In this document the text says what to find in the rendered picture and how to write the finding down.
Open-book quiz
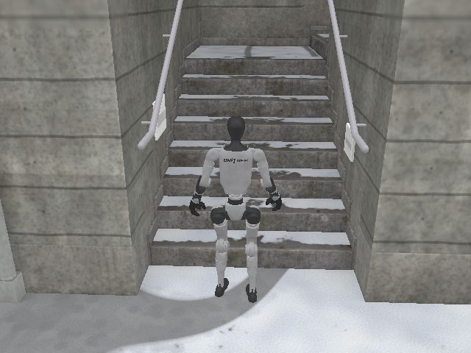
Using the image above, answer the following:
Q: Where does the left robot upper arm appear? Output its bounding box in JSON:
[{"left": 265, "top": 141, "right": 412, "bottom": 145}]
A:
[{"left": 199, "top": 148, "right": 221, "bottom": 187}]

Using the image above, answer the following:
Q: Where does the left robot forearm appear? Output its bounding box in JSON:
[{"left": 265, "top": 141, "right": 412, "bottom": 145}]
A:
[{"left": 191, "top": 176, "right": 206, "bottom": 204}]

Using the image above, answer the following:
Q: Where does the right robot forearm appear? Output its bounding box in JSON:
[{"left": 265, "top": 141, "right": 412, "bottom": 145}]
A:
[{"left": 266, "top": 177, "right": 280, "bottom": 201}]

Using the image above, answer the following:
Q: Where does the left robot hand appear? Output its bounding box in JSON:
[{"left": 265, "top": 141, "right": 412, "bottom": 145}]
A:
[{"left": 189, "top": 201, "right": 206, "bottom": 216}]

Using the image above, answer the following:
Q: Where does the robot right shin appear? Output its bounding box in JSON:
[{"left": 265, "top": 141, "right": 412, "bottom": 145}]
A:
[{"left": 247, "top": 244, "right": 258, "bottom": 293}]

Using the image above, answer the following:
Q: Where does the right robot hand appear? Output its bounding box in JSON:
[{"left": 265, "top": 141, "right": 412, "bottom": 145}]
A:
[{"left": 266, "top": 197, "right": 282, "bottom": 211}]

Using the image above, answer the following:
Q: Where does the robot left foot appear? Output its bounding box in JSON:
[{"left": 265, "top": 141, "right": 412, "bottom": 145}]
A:
[{"left": 215, "top": 278, "right": 229, "bottom": 297}]

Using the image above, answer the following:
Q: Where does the right robot upper arm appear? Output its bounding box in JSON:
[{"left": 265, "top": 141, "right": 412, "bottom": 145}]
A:
[{"left": 251, "top": 148, "right": 272, "bottom": 188}]

